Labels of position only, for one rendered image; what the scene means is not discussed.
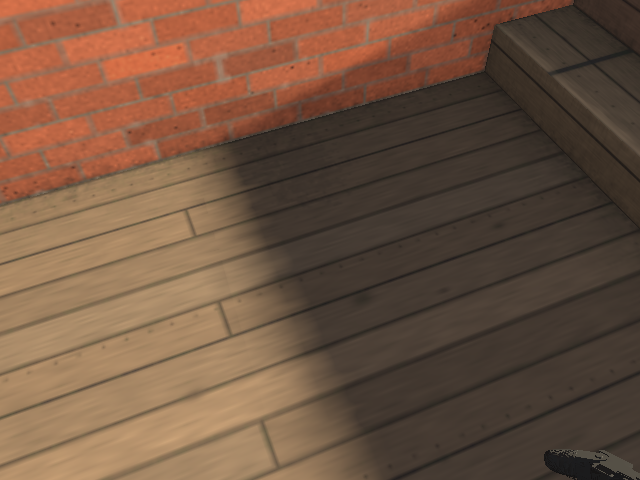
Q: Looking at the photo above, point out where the right robot hand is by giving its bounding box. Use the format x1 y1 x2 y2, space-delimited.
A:
544 449 640 480

